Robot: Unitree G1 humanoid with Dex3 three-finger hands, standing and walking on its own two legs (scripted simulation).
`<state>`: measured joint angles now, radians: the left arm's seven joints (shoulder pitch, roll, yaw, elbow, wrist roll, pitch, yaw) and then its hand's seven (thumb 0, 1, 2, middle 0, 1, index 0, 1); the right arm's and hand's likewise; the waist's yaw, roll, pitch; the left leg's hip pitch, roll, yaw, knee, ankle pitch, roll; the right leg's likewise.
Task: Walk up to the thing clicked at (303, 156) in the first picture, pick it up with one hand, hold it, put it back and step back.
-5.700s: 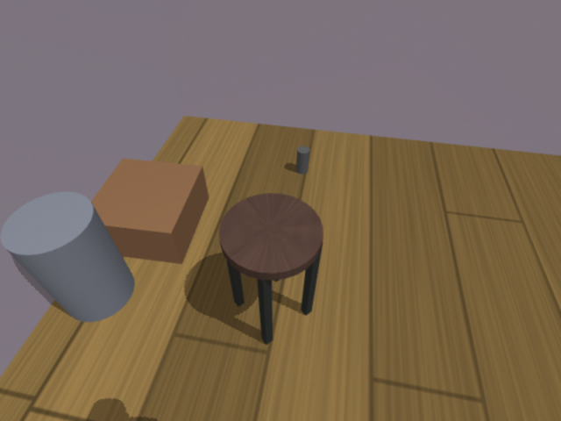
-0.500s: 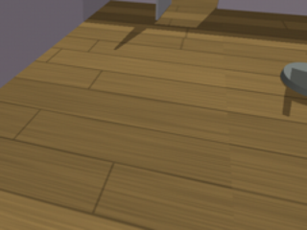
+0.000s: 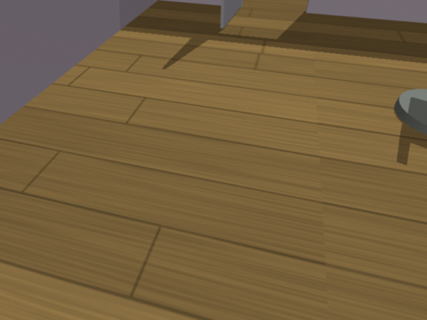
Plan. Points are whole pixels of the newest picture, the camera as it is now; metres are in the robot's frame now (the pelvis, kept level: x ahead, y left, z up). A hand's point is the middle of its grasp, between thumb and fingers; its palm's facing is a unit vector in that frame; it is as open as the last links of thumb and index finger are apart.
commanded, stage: stand
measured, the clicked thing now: out of the picture +0.30 +1.50 -0.71
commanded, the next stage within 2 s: walk up in 0.90 s
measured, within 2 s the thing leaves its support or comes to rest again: neither
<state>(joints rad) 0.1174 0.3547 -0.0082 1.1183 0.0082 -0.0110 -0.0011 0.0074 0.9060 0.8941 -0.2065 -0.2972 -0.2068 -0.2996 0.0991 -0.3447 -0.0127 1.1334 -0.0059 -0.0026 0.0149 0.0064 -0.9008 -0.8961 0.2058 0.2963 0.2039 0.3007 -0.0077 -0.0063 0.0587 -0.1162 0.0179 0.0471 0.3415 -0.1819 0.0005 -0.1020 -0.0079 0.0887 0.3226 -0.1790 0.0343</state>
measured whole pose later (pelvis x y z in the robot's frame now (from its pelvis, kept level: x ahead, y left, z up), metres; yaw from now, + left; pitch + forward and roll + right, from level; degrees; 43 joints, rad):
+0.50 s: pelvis +0.00 +0.00 +0.00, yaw +0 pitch -3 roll +0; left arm 0.13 0.35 -0.01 1.12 0.01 -0.01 0.00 0.01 0.91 0.89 -0.21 -0.30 -0.21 -0.30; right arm 0.10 -0.35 -0.01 1.13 0.00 0.00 0.01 0.01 -0.90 -0.90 0.21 0.30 0.20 0.30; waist -0.01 -0.01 0.06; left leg -0.11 0.02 0.04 0.34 -0.18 0.00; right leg -0.09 -0.01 0.08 0.32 -0.18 0.03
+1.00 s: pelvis +0.01 -0.01 +0.00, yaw +1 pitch -2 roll +0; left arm 0.16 0.37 0.04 1.06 0.03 0.00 -0.03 0.01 0.91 0.89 -0.21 -0.30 -0.21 -0.30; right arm 0.19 -0.34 -0.05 1.06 -0.02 -0.01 0.04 0.01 -0.90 -0.90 0.21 0.30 0.20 0.30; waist -0.01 -0.01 0.04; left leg -0.13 0.01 0.02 0.40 -0.23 0.03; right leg -0.19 -0.01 0.04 0.58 -0.41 -0.01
